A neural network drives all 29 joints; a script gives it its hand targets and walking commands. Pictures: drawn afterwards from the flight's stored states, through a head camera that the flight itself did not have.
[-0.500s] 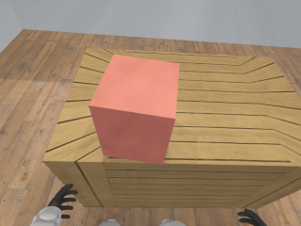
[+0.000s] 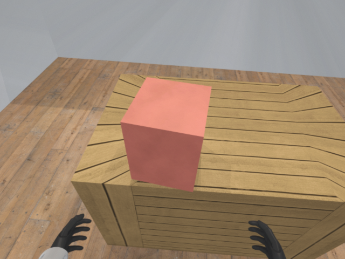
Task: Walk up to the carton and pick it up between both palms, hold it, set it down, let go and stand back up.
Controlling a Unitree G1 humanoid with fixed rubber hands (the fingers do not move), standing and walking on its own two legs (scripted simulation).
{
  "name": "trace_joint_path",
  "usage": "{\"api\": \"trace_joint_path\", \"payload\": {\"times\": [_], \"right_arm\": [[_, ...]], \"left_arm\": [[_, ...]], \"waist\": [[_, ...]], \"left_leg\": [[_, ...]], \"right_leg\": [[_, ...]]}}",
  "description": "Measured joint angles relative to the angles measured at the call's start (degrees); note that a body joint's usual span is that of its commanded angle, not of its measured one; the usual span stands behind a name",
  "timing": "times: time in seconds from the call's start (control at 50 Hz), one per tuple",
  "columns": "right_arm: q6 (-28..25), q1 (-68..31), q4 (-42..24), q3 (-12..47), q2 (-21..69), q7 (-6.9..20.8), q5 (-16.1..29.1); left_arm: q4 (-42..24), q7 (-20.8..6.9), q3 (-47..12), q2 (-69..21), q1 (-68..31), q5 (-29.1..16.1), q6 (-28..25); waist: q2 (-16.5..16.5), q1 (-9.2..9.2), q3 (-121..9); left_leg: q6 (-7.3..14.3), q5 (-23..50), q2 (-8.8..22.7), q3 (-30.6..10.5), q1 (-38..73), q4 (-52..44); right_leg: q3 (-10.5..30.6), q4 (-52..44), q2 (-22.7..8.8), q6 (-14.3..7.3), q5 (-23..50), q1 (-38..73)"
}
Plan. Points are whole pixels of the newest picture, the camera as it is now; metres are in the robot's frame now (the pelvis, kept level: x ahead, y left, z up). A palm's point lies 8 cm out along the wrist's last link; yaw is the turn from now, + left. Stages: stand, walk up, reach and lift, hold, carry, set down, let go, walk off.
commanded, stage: reach and lift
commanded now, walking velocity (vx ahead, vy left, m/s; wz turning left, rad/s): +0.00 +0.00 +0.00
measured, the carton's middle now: (169, 134) +0.48 +0.01 +0.00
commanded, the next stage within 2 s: none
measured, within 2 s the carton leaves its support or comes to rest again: neither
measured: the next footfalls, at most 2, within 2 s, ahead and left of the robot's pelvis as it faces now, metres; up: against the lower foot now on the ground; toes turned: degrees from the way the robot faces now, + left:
none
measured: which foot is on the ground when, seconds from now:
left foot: down 0.00-1.00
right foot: down 0.00-1.00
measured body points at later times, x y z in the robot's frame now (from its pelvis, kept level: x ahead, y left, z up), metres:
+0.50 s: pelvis +0.00 +0.01 +0.01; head -0.01 +0.01 +0.46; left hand +0.23 +0.23 -0.02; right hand +0.20 -0.22 +0.00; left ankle +0.08 +0.14 -0.71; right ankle -0.01 -0.08 -0.71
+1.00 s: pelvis +0.02 +0.01 +0.02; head +0.04 +0.03 +0.47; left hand +0.24 +0.24 +0.02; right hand +0.23 -0.18 +0.02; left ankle +0.08 +0.14 -0.71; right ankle -0.01 -0.08 -0.71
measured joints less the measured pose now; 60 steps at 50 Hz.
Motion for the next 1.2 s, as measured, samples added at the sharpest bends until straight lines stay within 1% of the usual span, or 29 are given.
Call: {"api": "trace_joint_path", "payload": {"times": [0.1,0.18,0.22,0.28,0.32,0.36,0.38,0.4,0.44,0.48,0.52,0.58,0.7,0.8,0.88,0.96,1.02,1.08,1.14,1.2], "right_arm": [[2.6,0.4,-5.2,0.0,0.0,-0.5,0.3],[3.5,0.5,-7.7,0.0,0.0,0.4,1.1],[3.6,0.5,-7.9,0.0,0.0,1.5,1.1],[3.5,0.5,-6.6,0.0,0.0,3.6,1.1],[3.4,0.5,-5.8,0.0,0.0,4.5,1.1],[3.2,0.5,-5.9,0.0,0.0,4.7,1.1],[3.0,0.4,-6.4,0.0,0.0,4.5,1.1],[2.8,0.4,-7.0,0.0,0.0,3.9,1.1],[2.5,0.7,-8.8,0.0,0.4,1.9,2.7],[1.5,1.0,-10.9,0.0,0.8,-0.1,3.7],[0.5,1.0,-12.9,0.0,1.3,-1.3,4.5],[-0.4,1.0,-14.6,0.1,2.3,-2.4,5.8],[-1.4,1.6,-14.2,2.8,3.5,-3.8,7.7],[-4.8,2.5,-15.3,3.6,5.2,-4.2,8.1],[-7.5,2.5,-16.5,3.6,5.6,-4.4,8.2],[-7.7,2.5,-16.0,3.6,5.6,-4.5,8.6],[-6.0,2.5,-15.7,3.7,5.6,-4.5,8.8],[-3.2,2.5,-16.6,3.7,5.6,-4.4,8.9],[-0.5,2.4,-19.1,3.7,5.6,-4.0,8.9],[1.6,1.7,-21.7,3.7,5.6,-3.6,8.9]], "left_arm": [[-2.2,-0.1,0.0,0.5,-0.7,-1.2,0.0],[-4.2,-0.1,0.0,0.5,-0.7,-1.6,-0.3],[-4.3,0.3,0.0,0.3,-0.5,-1.6,-1.2],[-4.3,0.9,0.0,-0.6,0.7,-1.6,-3.7],[-4.3,1.0,0.0,-0.8,1.2,-1.6,-5.6],[-3.8,1.0,0.0,-0.8,0.7,-1.7,-7.9],[-3.3,1.0,0.0,-0.7,0.1,-2.2,-9.0],[-2.9,1.0,0.0,-0.9,-0.5,-3.1,-9.7],[-2.9,0.6,0.0,-1.2,-0.7,-5.9,-10.8],[-2.9,0.1,0.0,-1.3,-0.8,-8.2,-11.9],[-2.9,-0.5,0.0,-1.3,-0.5,-9.2,-13.2],[-2.9,-1.6,0.0,-1.3,0.4,-9.3,-14.4],[-4.0,-3.3,0.0,-1.3,4.3,-9.3,-17.0],[-9.9,-3.3,0.0,-0.6,8.6,-9.4,-21.2],[-13.0,-3.3,0.0,0.5,8.7,-10.2,-23.9],[-13.1,-3.3,0.0,1.0,6.1,-11.1,-24.2],[-13.1,-3.3,0.0,1.0,3.7,-12.0,-23.7],[-13.1,-3.3,0.0,1.0,0.9,-13.0,-21.7],[-13.1,-3.0,0.0,1.0,-2.2,-14.0,-18.9],[-13.1,-2.3,0.0,1.0,-4.9,-14.4,-16.3]], "waist": [[-0.8,-0.01,0.0],[-1.2,0.00,0.0],[-0.4,0.10,0.0],[2.7,0.23,-0.2],[3.9,0.15,-0.6],[3.6,-0.06,-1.3],[3.1,-0.14,-1.5],[3.1,-0.26,-1.3],[2.4,-0.41,-1.6],[1.3,-0.41,-1.7],[0.6,-0.36,-1.6],[0.0,0.02,-1.6],[-0.3,1.17,-1.6],[-0.3,1.79,-1.6],[-0.3,1.81,-1.6],[-0.3,1.81,-1.6],[-0.3,1.81,-1.6],[-0.3,1.80,-1.6],[-0.3,1.74,-1.6],[-0.3,1.28,-1.7]], "left_leg": [[0.6,0.5,-0.9,0.0,0.0,0.0],[1.1,0.5,-1.0,0.0,0.0,0.0],[1.3,0.4,0.1,-0.1,0.1,0.0],[1.4,-0.2,3.6,-0.1,0.6,0.0],[1.3,-0.4,4.8,0.0,0.4,0.0],[1.3,-0.4,4.5,0.1,-0.4,0.0],[1.2,-0.2,3.9,0.1,-1.0,0.0],[1.4,-0.2,3.8,0.1,-1.0,-0.1],[1.6,0.2,2.9,0.1,-0.1,-1.6],[1.1,1.9,1.9,0.1,1.1,-4.2],[0.4,2.6,1.4,0.1,1.6,-5.7],[0.1,2.7,1.3,0.1,1.8,-6.5],[0.0,2.7,1.3,0.1,1.7,-7.8],[0.0,2.7,1.3,0.1,1.5,-8.5],[0.1,2.7,1.3,0.1,1.3,-8.7],[0.3,2.7,1.3,0.1,1.1,-8.7],[0.4,2.7,1.3,0.1,1.0,-8.7],[0.5,2.7,1.3,0.1,0.9,-8.7],[0.5,2.7,1.3,0.1,0.9,-8.8],[0.5,2.7,1.3,0.1,1.0,-9.1]], "right_leg": [[0.0,0.0,-0.9,0.0,0.1,0.2],[0.0,-1.0,-0.9,0.0,0.6,0.6],[0.0,-2.8,0.3,0.0,1.8,1.4],[0.0,-4.9,4.3,0.0,4.9,3.5],[0.0,-5.8,6.0,0.0,4.3,5.3],[0.1,-7.1,6.1,0.0,0.8,7.3],[0.1,-7.9,5.6,-0.1,-1.9,7.7],[-0.1,-7.8,5.4,-0.6,-2.0,7.7],[-0.2,-7.8,4.6,-0.9,-1.0,7.7],[-0.2,-7.8,3.7,-0.9,-0.9,7.7],[-0.2,-7.9,3.1,-0.9,-1.1,7.7],[-0.2,-8.4,2.9,-0.9,-1.2,7.7],[-0.1,-10.0,2.9,-0.9,-1.0,7.7],[-0.1,-11.2,2.8,-0.9,-0.7,7.7],[-0.1,-11.8,2.8,-0.9,-0.5,7.7],[-0.1,-12.2,2.8,-0.9,-0.3,7.7],[-0.1,-12.4,2.8,-0.9,-0.2,7.7],[-0.1,-12.6,2.8,-0.9,-0.1,7.7],[-0.1,-12.7,2.8,-0.9,-0.1,7.7],[-0.1,-12.9,2.8,-0.9,-0.1,7.7]]}}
